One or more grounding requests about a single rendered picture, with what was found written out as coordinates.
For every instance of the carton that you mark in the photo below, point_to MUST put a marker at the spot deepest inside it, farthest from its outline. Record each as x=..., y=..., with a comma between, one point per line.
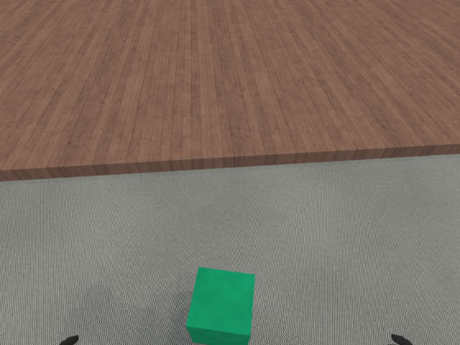
x=221, y=307

